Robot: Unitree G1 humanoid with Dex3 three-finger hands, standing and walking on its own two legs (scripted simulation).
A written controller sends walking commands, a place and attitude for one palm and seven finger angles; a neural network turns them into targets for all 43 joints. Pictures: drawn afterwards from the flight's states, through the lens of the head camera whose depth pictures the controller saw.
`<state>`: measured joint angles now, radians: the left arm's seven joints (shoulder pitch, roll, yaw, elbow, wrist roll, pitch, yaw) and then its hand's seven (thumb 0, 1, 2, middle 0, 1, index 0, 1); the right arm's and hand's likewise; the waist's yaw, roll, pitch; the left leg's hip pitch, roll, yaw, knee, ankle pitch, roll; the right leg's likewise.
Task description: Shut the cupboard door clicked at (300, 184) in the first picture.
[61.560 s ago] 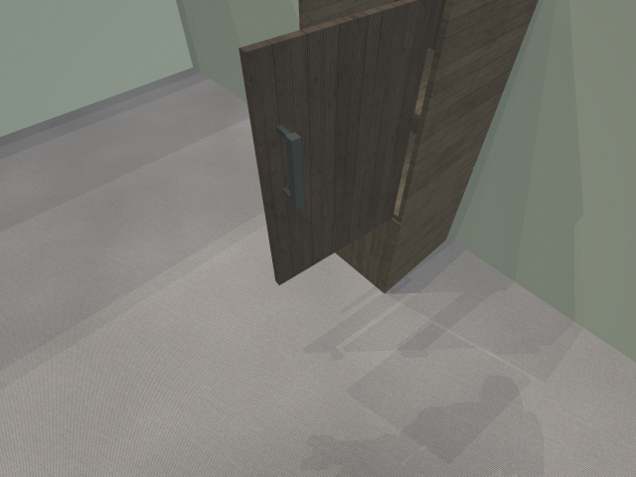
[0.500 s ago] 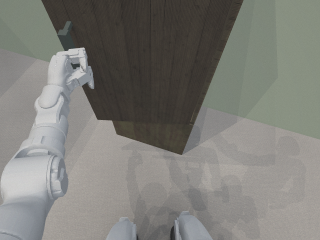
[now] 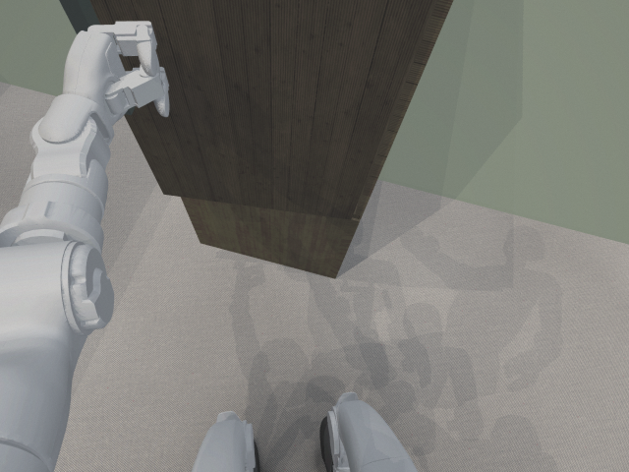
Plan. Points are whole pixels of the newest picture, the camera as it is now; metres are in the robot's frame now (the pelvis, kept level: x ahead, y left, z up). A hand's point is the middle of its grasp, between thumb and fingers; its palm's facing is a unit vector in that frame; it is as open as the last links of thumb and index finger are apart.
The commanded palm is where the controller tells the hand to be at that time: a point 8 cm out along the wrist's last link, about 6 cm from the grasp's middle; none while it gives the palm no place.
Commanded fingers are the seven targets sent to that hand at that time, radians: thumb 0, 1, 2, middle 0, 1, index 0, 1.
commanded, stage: push the door shut along its arc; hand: left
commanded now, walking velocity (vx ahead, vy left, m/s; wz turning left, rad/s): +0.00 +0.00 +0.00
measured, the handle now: (108, 47) +0.62 +0.18 +0.11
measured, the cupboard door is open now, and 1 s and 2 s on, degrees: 8 0 0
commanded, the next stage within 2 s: pull the fist back off the door in 0.64 s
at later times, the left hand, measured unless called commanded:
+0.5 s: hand (181, 46) +0.60 +0.09 +0.12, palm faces -0.33 -0.94 -0.02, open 3.1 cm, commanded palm +0.61 +0.12 +0.11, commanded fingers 0.00 0.90 0.90 -1.30 -1.50 -1.30 -1.50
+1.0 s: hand (200, 40) +0.62 +0.07 +0.12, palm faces +0.11 -0.99 -0.05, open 2.9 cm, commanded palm +0.60 +0.09 +0.11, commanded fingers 0.00 0.90 0.90 -1.30 -1.50 -1.30 -1.50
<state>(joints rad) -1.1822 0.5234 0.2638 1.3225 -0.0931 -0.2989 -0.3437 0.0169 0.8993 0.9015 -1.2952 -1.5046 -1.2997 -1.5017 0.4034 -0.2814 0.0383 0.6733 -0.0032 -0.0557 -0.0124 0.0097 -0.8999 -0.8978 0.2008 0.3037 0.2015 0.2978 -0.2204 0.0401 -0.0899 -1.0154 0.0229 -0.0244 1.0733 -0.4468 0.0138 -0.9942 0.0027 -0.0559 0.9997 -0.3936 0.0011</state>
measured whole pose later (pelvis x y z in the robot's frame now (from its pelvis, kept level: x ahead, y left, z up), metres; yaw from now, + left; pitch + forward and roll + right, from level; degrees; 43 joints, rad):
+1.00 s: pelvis +0.00 +0.00 -0.02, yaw +0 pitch +29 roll -4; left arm -1.43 0.45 0.30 1.39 0.14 -0.25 0.22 0.00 0.80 0.94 -1.29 -1.50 -1.29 -1.50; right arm 0.46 -0.23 0.04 0.66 -0.12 -0.04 0.11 0.01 -0.90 -0.90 0.20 0.30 0.20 0.30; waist -0.31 0.06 -0.12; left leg -1.20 0.03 -0.05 1.16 -0.47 0.01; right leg -1.16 0.01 -0.08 1.07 -0.41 0.00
